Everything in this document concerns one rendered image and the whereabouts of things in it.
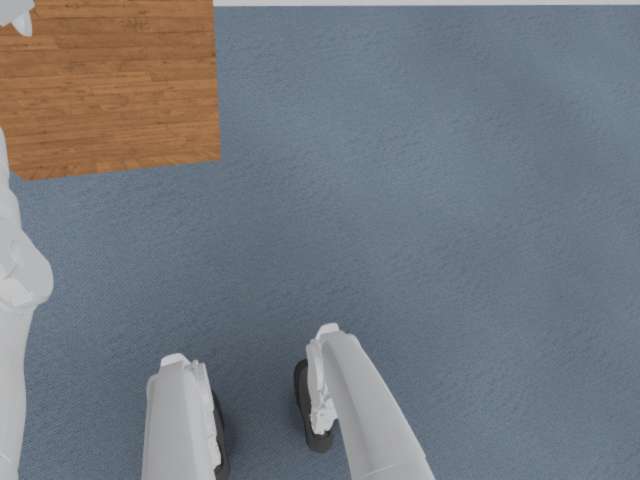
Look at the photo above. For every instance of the robot right shin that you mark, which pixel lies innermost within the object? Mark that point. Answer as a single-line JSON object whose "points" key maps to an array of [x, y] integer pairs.
{"points": [[323, 412]]}

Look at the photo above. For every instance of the left robot upper arm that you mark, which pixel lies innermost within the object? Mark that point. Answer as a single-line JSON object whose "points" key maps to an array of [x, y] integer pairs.
{"points": [[26, 280]]}

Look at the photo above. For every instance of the robot left hand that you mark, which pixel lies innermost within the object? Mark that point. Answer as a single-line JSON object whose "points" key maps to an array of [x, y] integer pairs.
{"points": [[17, 12]]}

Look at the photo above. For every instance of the cabinet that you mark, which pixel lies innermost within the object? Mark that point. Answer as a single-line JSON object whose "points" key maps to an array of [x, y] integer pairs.
{"points": [[109, 85]]}

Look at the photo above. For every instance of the robot left forearm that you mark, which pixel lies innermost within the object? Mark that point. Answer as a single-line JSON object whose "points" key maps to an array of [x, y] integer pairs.
{"points": [[9, 206]]}

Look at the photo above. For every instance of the robot right thigh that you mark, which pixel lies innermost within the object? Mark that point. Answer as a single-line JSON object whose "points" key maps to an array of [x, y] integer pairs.
{"points": [[379, 443]]}

